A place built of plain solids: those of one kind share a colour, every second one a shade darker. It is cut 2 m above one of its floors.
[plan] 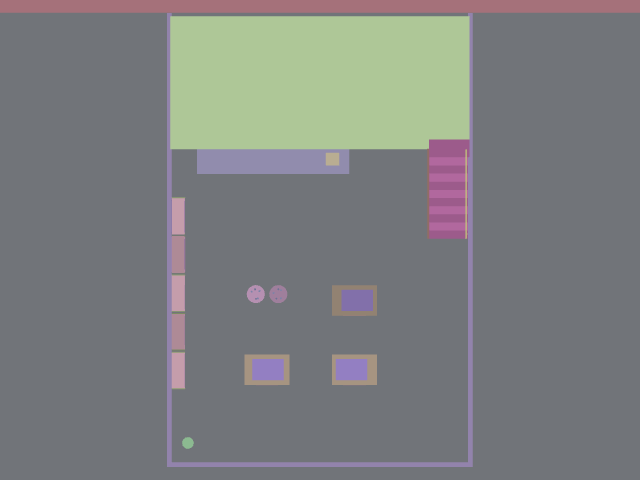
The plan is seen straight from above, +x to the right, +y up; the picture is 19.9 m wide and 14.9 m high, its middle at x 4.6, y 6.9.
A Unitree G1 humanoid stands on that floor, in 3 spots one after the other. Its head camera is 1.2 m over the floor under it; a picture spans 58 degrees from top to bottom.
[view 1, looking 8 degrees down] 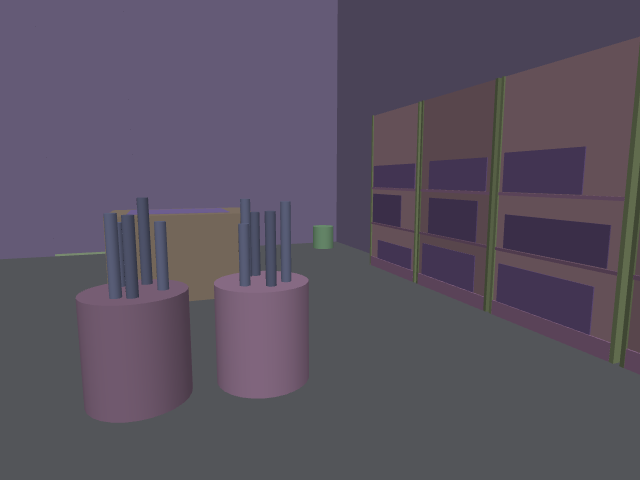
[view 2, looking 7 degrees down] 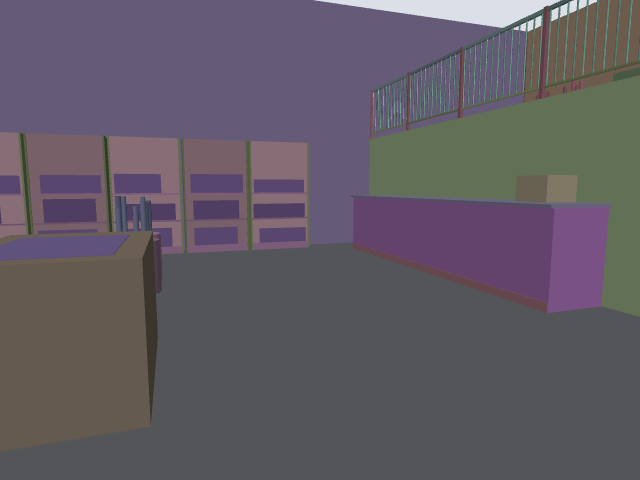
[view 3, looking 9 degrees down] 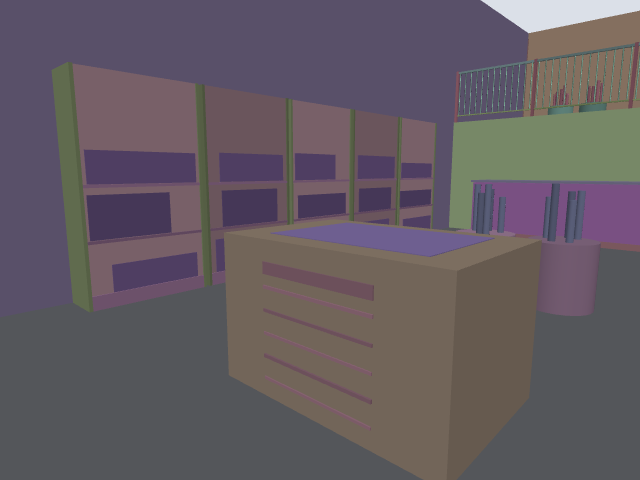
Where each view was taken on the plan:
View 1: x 3.15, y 7.71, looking -110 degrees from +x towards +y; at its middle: plant_pot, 7.49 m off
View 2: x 8.59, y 5.64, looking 161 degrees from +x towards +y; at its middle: wall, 9.15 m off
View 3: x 4.31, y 1.00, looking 133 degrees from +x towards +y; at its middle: sheet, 2.14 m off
